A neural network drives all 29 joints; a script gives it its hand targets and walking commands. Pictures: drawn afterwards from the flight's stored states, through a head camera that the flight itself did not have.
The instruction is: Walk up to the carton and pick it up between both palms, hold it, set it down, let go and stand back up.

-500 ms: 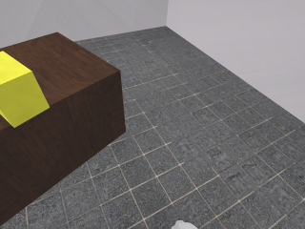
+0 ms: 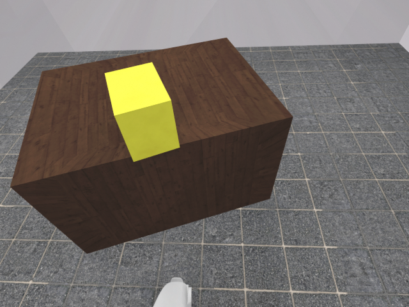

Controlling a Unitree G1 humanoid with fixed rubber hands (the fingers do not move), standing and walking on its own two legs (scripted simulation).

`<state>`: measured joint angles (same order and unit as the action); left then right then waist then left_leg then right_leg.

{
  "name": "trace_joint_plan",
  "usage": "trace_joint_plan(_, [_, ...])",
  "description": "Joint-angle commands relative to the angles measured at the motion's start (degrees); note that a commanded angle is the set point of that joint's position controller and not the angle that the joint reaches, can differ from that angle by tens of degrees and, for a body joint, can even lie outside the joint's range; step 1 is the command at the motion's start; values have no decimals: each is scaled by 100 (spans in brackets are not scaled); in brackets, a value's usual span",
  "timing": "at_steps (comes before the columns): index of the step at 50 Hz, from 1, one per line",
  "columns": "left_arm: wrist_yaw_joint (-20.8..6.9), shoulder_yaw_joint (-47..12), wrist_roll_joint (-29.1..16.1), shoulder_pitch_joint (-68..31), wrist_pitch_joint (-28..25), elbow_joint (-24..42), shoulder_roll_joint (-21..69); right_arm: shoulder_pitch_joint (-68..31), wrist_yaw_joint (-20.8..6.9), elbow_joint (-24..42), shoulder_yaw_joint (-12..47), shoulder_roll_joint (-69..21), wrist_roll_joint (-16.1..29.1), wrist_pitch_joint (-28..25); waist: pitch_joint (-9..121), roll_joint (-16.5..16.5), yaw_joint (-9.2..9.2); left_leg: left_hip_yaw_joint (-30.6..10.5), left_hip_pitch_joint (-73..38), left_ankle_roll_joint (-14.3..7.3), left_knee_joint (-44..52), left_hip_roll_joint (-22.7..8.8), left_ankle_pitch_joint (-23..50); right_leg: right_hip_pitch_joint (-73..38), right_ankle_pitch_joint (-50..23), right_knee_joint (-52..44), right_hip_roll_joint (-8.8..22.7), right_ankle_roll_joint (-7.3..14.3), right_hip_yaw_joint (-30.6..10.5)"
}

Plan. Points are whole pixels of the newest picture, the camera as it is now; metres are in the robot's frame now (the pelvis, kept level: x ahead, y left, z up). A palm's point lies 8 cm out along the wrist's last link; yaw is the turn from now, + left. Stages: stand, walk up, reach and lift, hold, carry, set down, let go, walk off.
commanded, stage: walk up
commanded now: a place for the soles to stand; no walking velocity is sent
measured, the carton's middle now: (142, 111) +0.74 +0.26 -0.06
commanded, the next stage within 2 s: none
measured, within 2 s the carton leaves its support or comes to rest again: neither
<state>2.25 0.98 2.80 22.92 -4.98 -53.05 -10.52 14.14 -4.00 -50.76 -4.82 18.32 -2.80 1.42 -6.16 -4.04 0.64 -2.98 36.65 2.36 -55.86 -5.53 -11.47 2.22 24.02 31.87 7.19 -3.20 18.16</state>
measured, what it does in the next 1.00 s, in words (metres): walks ahead, turning left: left foot, then right foot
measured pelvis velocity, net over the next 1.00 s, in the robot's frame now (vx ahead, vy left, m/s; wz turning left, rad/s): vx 0.37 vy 0.10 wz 0.39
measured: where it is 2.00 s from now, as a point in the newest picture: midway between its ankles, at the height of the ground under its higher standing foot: (190, 271)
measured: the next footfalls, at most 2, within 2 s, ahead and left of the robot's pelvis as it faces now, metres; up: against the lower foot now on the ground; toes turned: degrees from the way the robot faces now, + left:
left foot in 0.12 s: +0.25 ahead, +0.16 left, +0.00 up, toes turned +10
right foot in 0.50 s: +0.38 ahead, -0.09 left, +0.00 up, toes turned +8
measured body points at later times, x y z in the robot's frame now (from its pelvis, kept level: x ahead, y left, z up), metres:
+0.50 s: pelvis +0.21 +0.01 -0.02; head +0.20 +0.00 +0.43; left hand +0.28 +0.27 -0.13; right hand +0.31 -0.21 -0.16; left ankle +0.21 +0.16 -0.72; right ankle +0.33 -0.09 -0.72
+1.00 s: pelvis +0.37 +0.10 -0.01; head +0.41 +0.11 +0.43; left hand +0.20 +0.28 -0.15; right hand +0.56 -0.09 -0.16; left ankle +0.44 +0.28 -0.72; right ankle +0.34 -0.10 -0.72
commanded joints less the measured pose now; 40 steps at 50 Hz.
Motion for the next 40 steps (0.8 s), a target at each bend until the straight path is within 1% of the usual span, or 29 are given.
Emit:
trace_joint_plan(1, [-41,228,139,-302,-67,680,-1260,-330,-71,500,221,-260,-72,-309,-159,1151,-100,830,-1417,-301,1496,249,822,1011,-1767,-1177,1290,1217,-170])
trace_joint_plan(3, [-56,243,159,-210,72,679,-1380,292,7,299,133,-90,-125,-339,43,792,-410,883,-2255,-472,1925,395,822,1036,-2074,-331,1356,1181,-69])
trace_joint_plan(4, [-98,214,157,-13,155,662,-1353,909,81,128,25,121,-171,-372,451,235,-635,766,-3025,-566,2167,562,728,1046,-2250,802,1121,1082,109])
trace_joint_plan(5, [-167,116,132,421,231,641,-1137,1584,187,-6,-141,491,-185,-392,1085,-438,-822,478,-3972,-682,2082,699,467,1274,-2034,2152,721,920,213])
trace_joint_plan(6, [-246,-11,24,811,299,748,-858,1983,285,57,-296,926,-106,-372,1608,-1277,-890,-1116,-4594,-997,2135,-153,-57,1899,-451,3601,200,677,21])
trace_joint_plan(7, [-300,-26,-180,1130,375,960,-845,1910,375,228,-343,1314,117,-304,2055,-1604,-809,-3684,-5368,-1822,2946,-1171,-373,3049,1190,4756,-439,410,-608])
trace_joint_plan(8, [-333,51,-277,709,429,1103,-1142,1705,472,365,-358,1262,319,-261,2076,-944,-943,-4689,-5260,-2209,3622,-1538,-1126,3434,1028,5075,-373,330,-1234])
trace_joint_plan(9, [-358,69,-280,211,405,1225,-1243,1413,557,455,-324,1113,360,-257,1827,-715,-912,-4474,-4956,-2071,3840,-1469,-1066,3558,773,5104,-179,365,-1473])
trace_joint_plan(10, [-367,42,-273,-59,332,1273,-1165,1219,629,554,-279,943,291,-272,1735,-599,-874,-3856,-4739,-1878,3710,-1292,-101,3451,575,5015,-79,456,-1655])
trace_joint_plan(11, [-369,20,-231,-174,256,1291,-1001,1129,673,612,-224,835,213,-300,1619,-591,-806,-3246,-4346,-1816,3448,-1204,934,3338,499,4945,-9,490,-1764])
trace_joint_plan(12, [-349,13,-190,-124,215,1293,-901,1015,674,605,-165,702,181,-329,1407,-618,-694,-2867,-3807,-1832,3262,-1172,1322,3183,561,4805,49,467,-1845])
trace_joint_plan(13, [-320,9,-181,-15,190,1281,-836,819,633,628,-112,568,167,-365,1207,-624,-566,-2570,-3265,-1900,3190,-1109,1322,3014,663,4706,71,434,-1903])
trace_joint_plan(15, [-295,41,-174,172,187,1210,-814,499,539,647,-30,293,154,-431,985,-616,-353,-2210,-2533,-1874,3212,-942,795,2683,925,4170,53,424,-2019])
trace_joint_plan(17, [-306,95,-190,245,235,1170,-782,301,491,684,-4,180,126,-478,663,-494,-183,-2048,-1932,-1807,3305,-860,35,2572,976,3475,-6,391,-2055])
trace_joint_plan(19, [-335,140,-197,271,272,1225,-698,2,466,726,-6,239,97,-474,352,-464,-1,-1784,-1083,-1676,3411,-698,-1252,2226,796,2539,42,367,-1969])
trace_joint_plan(21, [-350,191,-195,538,221,1226,-632,-432,425,750,-6,292,57,-394,158,-560,266,-1354,-5,-1381,3248,-395,-2446,1122,-99,1525,-41,418,-1725])
trace_joint_plan(22, [-334,246,-180,968,172,1104,-604,-660,390,765,19,288,16,-327,211,-370,529,-1065,611,-1174,2763,-169,-2979,212,-870,958,-191,470,-1481])
trace_joint_plan(23, [-298,341,-139,1463,121,948,-701,-696,348,741,111,70,-38,-258,295,46,739,-833,1216,-949,1989,192,-3470,-548,-1075,858,-384,448,-1441])
trace_joint_plan(24, [-233,427,-92,1761,83,893,-885,-478,301,736,241,-277,-69,-195,312,1056,820,-342,1507,-663,618,651,-3597,-508,-91,355,-52,380,-2141])
trace_joint_plan(25, [-151,494,-87,1625,89,1015,-1275,-174,250,790,315,-514,-64,-146,99,2188,632,159,1504,-324,-1241,1155,-2950,502,2367,-1065,1242,429,-4506])
trace_joint_plan(26, [-28,488,-221,848,183,1210,-1495,373,204,731,242,-281,-70,-74,-587,1691,88,-38,1108,-122,-1738,937,-2575,1827,4680,-2515,1938,606,-6050])
trace_joint_plan(27, [79,537,-346,239,241,1345,-1764,490,145,756,140,84,-68,-28,-1048,1642,-142,25,1018,-30,-1919,676,-2481,2402,5721,-3191,2186,946,-6600])
trace_joint_plan(28, [98,491,-353,-55,208,1420,-1723,377,116,807,104,161,-85,-37,-1419,1800,-174,82,1191,37,-2035,419,-2322,2398,5457,-3196,2208,1217,-6565])
trace_joint_plan(29, [87,431,-332,4,142,1364,-1575,106,125,794,112,172,-92,-98,-1604,1811,-30,63,1464,65,-2023,258,-2159,2271,4915,-3060,2110,1396,-6227])
trace_joint_plan(30, [70,371,-283,92,71,1294,-1420,-106,134,729,103,224,-70,-165,-1643,1728,102,27,1518,107,-1882,108,-2001,2189,4322,-2848,1978,1495,-5691])
trace_joint_plan(31, [60,320,-223,155,7,1174,-1284,-208,123,691,108,237,-33,-209,-1625,1750,182,-22,1538,137,-1692,-18,-1812,2091,3746,-2595,1876,1478,-5155])
trace_joint_plan(33, [48,245,-168,172,-71,971,-1046,-113,98,631,124,161,-9,-207,-1437,1692,119,7,1294,169,-1493,-45,-1448,1980,2956,-2330,1631,1398,-4313])
trace_joint_plan(35, [41,242,-135,186,-113,848,-984,-28,85,588,137,108,-33,-147,-1087,1632,55,92,1110,202,-1424,-38,-1042,1700,2349,-2250,1478,1393,-3817])
trace_joint_plan(40, [65,256,-64,431,-173,681,-952,-368,77,695,209,-30,-92,-95,-168,1372,104,214,809,192,-557,-236,-6,632,344,-1825,1293,1421,-2753])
